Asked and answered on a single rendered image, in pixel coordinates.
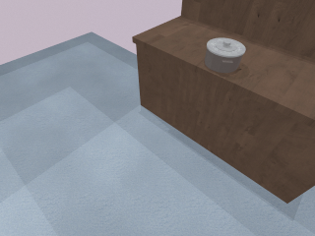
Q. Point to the knob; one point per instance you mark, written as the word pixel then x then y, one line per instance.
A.
pixel 226 42

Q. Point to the pot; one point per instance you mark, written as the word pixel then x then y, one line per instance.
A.
pixel 221 64

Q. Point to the lid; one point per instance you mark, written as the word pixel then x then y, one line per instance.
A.
pixel 235 49

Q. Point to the table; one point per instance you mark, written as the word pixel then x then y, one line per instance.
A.
pixel 260 118

